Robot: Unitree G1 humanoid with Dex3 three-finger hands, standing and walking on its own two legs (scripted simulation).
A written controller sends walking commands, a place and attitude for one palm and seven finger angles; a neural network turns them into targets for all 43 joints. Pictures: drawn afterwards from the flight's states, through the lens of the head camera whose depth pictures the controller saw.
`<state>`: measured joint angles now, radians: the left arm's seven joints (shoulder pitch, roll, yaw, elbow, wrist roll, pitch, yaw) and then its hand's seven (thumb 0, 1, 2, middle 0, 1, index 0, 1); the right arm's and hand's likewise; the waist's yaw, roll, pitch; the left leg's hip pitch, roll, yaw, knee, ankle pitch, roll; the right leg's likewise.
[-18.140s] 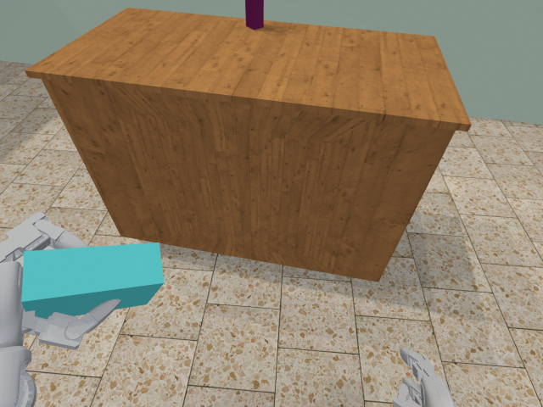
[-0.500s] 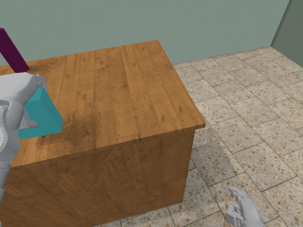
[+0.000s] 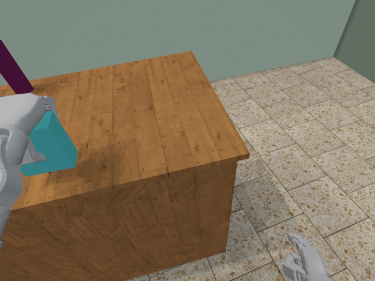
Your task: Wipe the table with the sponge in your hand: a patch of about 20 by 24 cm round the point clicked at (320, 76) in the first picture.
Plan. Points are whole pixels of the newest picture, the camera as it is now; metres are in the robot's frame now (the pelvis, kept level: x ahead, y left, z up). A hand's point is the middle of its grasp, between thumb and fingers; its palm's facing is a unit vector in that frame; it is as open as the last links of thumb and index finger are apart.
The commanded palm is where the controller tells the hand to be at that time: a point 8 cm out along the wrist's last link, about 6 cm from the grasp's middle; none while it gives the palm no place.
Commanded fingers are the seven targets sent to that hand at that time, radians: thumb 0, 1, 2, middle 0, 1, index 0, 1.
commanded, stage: lower the sponge onto the table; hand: left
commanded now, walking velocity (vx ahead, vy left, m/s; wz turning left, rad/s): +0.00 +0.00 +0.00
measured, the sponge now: (43, 151) +0.29 +0.35 +0.14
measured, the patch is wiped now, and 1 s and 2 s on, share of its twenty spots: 0.00 0.00 0.20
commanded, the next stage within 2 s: wipe forward along the first lane in 1.36 s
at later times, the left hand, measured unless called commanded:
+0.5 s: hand (29, 143) +0.28 +0.35 +0.18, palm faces +0.00 +0.04 -1.00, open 9.2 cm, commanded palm +0.26 +0.36 +0.25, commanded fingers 0.00 0.10 1.30 -1.20 -1.60 -1.20 -1.60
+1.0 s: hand (32, 148) +0.28 +0.36 +0.17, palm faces +0.01 +0.03 -1.00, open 9.2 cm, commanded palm +0.26 +0.35 +0.23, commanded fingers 0.00 0.10 1.30 -1.20 -1.60 -1.20 -1.60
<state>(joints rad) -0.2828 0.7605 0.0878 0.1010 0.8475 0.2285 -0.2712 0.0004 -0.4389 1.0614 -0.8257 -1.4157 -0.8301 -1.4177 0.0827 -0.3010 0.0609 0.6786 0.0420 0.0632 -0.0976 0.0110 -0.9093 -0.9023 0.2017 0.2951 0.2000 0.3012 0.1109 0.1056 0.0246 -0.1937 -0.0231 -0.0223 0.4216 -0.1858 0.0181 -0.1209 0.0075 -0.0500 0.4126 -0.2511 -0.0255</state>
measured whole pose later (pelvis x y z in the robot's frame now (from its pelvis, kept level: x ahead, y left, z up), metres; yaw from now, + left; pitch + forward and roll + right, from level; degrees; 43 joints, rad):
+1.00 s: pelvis +0.00 +0.00 +0.00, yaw -1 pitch -2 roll +0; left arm -0.17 0.72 0.11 0.09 0.85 0.23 -0.18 0.00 -0.44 1.06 -0.83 -1.42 -0.83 -1.42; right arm 0.08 -0.29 0.06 0.69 0.04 0.07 -0.09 0.01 -0.91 -0.90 0.20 0.30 0.20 0.30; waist 0.11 0.10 0.02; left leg -0.19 -0.02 -0.01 0.42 -0.19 0.02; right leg -0.12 0.01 -0.04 0.41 -0.25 -0.02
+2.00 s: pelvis +0.01 -0.01 +0.00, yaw +0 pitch +2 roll +0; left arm -0.45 0.79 0.15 0.56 0.92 0.04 -0.20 0.01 -0.47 1.10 -0.83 -1.40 -0.83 -1.43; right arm 0.18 -0.32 0.01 0.72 0.04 0.09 -0.12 0.01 -0.91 -0.90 0.20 0.30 0.20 0.30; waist 0.05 0.08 -0.01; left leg -0.30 -0.01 -0.02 0.48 -0.22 0.01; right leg -0.22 0.02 -0.05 0.46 -0.28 -0.03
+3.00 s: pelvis +0.02 +0.02 -0.01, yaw -2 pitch +10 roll -2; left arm -0.82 0.93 0.14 1.03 1.06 -0.14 -0.13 0.02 -0.49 1.13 -0.84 -1.39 -0.84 -1.45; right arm 0.32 -0.32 -0.01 0.72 0.06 0.14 -0.09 0.00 -0.91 -0.90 0.20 0.30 0.20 0.30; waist -0.01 0.04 -0.06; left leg -0.48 -0.01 0.00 0.56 -0.25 0.04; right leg -0.39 0.02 -0.02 0.50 -0.28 -0.01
